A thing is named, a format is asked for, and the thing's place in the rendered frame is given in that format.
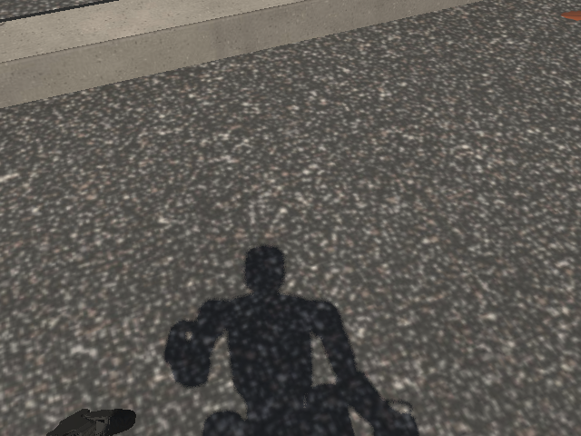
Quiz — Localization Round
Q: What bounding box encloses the robot left hand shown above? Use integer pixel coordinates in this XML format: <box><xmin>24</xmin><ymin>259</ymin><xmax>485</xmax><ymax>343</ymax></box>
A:
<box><xmin>46</xmin><ymin>409</ymin><xmax>136</xmax><ymax>436</ymax></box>

